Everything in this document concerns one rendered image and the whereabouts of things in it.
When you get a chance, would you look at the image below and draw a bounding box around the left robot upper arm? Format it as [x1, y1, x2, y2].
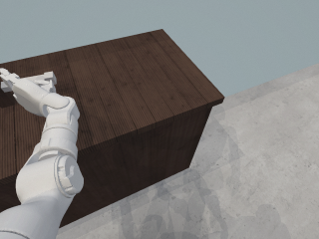
[0, 154, 84, 239]

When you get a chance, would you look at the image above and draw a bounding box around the left robot forearm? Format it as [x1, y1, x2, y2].
[15, 93, 80, 202]

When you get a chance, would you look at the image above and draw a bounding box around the robot left hand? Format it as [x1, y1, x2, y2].
[0, 68, 57, 117]

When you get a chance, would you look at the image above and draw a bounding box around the tap lever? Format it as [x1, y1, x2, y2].
[1, 71, 57, 93]

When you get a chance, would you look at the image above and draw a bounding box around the counter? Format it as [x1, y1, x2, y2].
[0, 29, 225, 228]

